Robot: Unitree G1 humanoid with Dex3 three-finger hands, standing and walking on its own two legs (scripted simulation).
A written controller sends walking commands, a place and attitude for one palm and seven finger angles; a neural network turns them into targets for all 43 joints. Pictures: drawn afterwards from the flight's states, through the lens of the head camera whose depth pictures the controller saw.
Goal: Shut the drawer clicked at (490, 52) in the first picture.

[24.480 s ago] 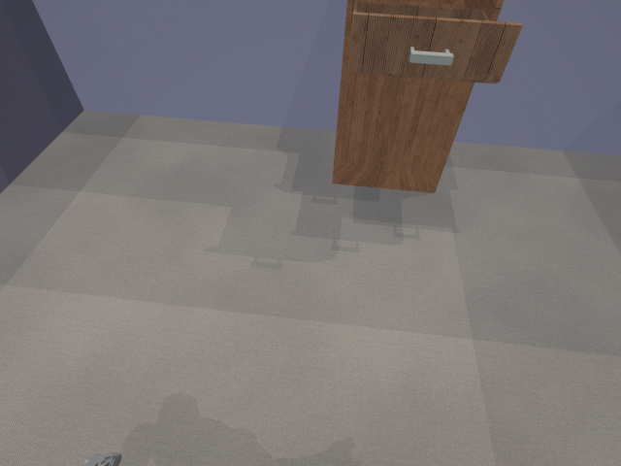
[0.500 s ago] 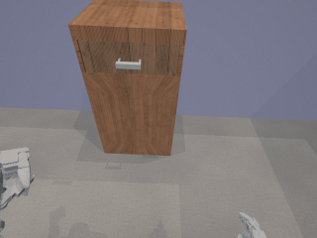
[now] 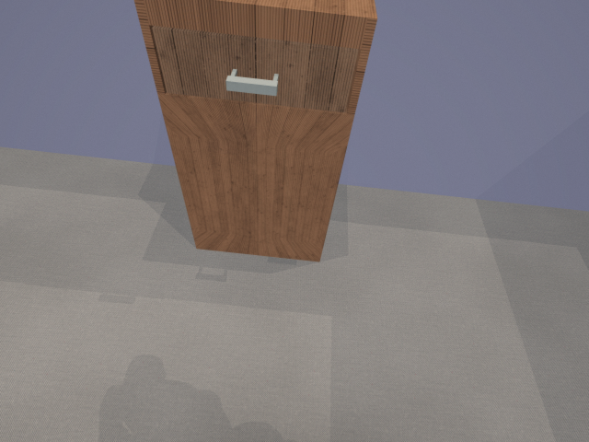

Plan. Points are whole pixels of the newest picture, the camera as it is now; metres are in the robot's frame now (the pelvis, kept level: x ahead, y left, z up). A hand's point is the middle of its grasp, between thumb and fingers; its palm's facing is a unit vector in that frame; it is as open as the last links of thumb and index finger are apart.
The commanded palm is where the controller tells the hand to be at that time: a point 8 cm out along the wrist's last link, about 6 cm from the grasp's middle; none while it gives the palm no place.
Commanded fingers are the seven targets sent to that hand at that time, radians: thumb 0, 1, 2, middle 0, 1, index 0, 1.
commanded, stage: let the arm hang, fingers relaxed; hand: left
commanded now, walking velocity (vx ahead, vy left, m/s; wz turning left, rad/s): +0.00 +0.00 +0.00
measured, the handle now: (253, 80) +0.85 +0.15 +0.02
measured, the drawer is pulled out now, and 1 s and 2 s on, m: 0.00 0.00 0.00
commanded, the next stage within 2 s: look to check the result in 0.70 s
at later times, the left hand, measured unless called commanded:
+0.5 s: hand out of the picture -0.02 +0.15 -0.17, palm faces +0.04 -0.99 -0.14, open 7.3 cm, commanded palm none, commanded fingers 0.00 0.90 0.90 -0.20 -0.30 -0.20 -0.30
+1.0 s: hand out of the picture -0.02 +0.15 -0.17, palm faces +0.04 -0.98 -0.18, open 7.4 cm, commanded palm none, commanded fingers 0.00 0.90 0.90 -0.20 -0.30 -0.20 -0.30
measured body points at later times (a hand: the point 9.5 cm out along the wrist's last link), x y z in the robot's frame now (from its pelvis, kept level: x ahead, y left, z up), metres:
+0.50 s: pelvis +0.00 +0.00 +0.00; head +0.00 +0.00 +0.45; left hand -0.02 +0.20 -0.16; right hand -0.03 -0.20 -0.16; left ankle +0.03 +0.10 -0.74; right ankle -0.01 -0.11 -0.74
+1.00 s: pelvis +0.01 -0.01 +0.00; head +0.02 -0.02 +0.45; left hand -0.02 +0.20 -0.16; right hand -0.03 -0.22 -0.16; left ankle +0.03 +0.10 -0.74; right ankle -0.01 -0.11 -0.74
